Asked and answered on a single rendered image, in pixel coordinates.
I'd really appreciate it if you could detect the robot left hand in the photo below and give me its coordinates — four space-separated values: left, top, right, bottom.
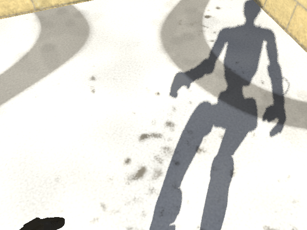
19 217 65 230

